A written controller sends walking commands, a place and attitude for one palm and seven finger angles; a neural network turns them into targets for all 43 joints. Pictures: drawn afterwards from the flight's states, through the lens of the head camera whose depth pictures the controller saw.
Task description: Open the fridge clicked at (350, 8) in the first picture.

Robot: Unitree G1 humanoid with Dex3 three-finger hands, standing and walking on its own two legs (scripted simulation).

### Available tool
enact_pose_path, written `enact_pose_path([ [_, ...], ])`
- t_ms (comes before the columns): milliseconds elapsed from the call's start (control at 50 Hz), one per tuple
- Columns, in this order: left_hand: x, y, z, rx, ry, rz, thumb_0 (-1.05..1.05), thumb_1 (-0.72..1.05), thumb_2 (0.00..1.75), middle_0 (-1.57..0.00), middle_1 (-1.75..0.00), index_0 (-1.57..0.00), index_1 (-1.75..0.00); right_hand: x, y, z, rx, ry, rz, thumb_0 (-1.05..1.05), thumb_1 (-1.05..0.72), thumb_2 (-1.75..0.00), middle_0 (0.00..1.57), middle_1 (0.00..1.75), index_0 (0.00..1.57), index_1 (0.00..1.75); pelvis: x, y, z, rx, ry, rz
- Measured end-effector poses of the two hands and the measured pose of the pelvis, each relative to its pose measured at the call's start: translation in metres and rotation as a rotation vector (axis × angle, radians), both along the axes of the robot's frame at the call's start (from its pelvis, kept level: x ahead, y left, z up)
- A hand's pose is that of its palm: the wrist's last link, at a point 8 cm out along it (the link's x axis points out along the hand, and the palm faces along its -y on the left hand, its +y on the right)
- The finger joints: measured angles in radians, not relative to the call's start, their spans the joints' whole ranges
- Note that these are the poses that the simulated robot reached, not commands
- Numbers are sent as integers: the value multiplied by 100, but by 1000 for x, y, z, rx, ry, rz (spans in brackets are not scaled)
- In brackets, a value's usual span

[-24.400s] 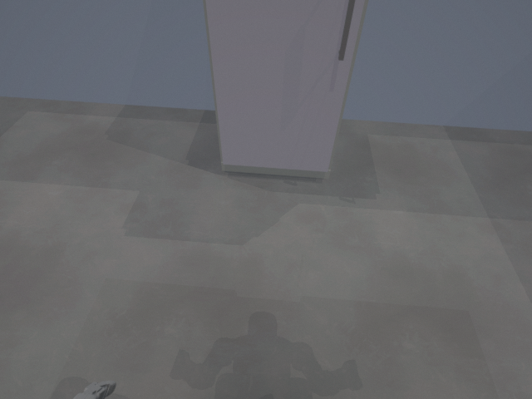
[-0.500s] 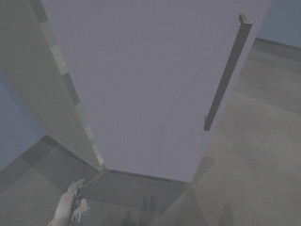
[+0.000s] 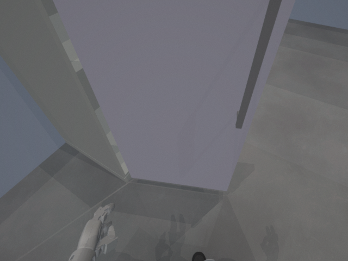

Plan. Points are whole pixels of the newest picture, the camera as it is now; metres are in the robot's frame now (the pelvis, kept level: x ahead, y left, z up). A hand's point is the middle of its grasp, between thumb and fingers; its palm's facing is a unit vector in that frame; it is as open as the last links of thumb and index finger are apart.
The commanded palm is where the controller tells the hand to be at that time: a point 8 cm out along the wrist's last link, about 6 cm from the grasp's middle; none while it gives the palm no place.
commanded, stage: step back with the hand held close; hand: right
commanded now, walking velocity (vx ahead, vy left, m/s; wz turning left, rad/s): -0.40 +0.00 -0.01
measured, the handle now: (252, 73) +0.53 -0.21 +0.14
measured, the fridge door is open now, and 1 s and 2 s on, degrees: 66 66 66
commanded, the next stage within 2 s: stop stepping back and stand still in 0.14 s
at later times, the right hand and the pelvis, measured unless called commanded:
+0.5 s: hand out of the picture +0.08 -0.30 +0.15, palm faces +0.58 +0.73 -0.36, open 7.4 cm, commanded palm +0.01 -0.32 +0.19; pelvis -0.10 -0.01 +0.00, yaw -6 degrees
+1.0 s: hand out of the picture +0.03 -0.29 +0.15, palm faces +0.58 +0.73 -0.35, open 7.4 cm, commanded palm -0.04 -0.32 +0.19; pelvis -0.14 +0.00 -0.01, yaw -6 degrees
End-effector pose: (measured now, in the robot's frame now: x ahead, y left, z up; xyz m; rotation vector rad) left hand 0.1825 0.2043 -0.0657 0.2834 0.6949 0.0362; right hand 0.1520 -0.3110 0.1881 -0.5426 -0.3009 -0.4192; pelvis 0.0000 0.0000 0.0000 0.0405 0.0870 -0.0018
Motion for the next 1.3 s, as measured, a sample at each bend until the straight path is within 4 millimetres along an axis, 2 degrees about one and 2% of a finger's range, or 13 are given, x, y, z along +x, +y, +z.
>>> enact_pose_path([
  [80,-13,6,-3,12,6,41,1,90,90,-21,-30,-21,-30,5,15,-7,26,19,96,2,-89,-90,21,30,21,31,-15,0,-1,16,-44,8],
  [160,-33,17,7,15,-40,74,1,91,90,-21,-30,-21,-30,-4,23,2,-5,-9,153,2,-89,-89,21,30,21,31,-35,6,-3,0,-67,8],
  [300,-81,43,10,21,-13,102,1,91,90,-20,-30,-21,-30,-74,24,21,-81,22,94,2,-89,-89,21,30,21,31,-68,15,2,-17,-57,-27],
  [400,-113,51,9,89,80,88,1,91,90,-20,-30,-20,-30,-112,-1,8,-1,38,-81,1,-88,-89,21,30,21,31,-74,11,11,-60,-23,-37],
  [520,-125,35,-4,94,51,67,1,91,90,-20,-30,-20,-30,-121,-21,-25,135,54,-182,2,-89,-90,20,30,21,31,-103,-6,1,-50,-65,-84],
  [680,-137,-7,11,-55,-84,16,1,91,90,-20,-30,-20,-30,-144,7,7,13,-2,-18,2,-89,-89,21,30,21,31,-128,2,4,-42,-115,-70],
  [760,-142,-7,5,-78,-69,-5,1,90,90,-21,-30,-21,-30,-160,5,15,-21,-30,-76,2,-89,-89,21,30,21,31,-132,9,3,-24,-111,-90],
  [860,-150,11,-7,-17,6,-24,1,90,90,-21,-30,-21,-30,-178,-4,2,42,-37,-150,1,-89,-89,21,30,21,31,-138,6,0,-45,-117,-107],
  [1000,-160,23,-14,49,7,24,1,91,90,-20,-30,-20,-30,-171,-13,-25,98,-17,-154,2,-89,-90,20,30,20,31,-142,-2,-11,-50,-139,-110],
  [1160,-160,12,-22,-60,12,-8,1,91,90,-20,-30,-20,-30,-154,12,14,-74,-37,-88,2,-89,-90,21,30,21,31,-128,12,-7,-49,-124,-111],
  [1180,-158,13,-27,-71,31,-22,1,91,90,-20,-30,-20,-30,-149,13,9,-88,0,-73,2,-89,-90,20,30,20,31,-127,12,-6,-44,-114,-125],
  [1220,-154,17,-42,-80,105,-45,1,91,90,-20,-30,-20,-30,-133,5,-26,-35,181,-68,1,-89,-90,20,30,20,30,-127,9,-6,-43,-96,-157],
  [1300,-157,29,-67,-59,219,-36,1,91,90,-20,-30,-20,-30,-124,-1,-143,232,611,-141,0,-90,-90,20,30,20,30,-127,2,-14,-50,-92,-192],
])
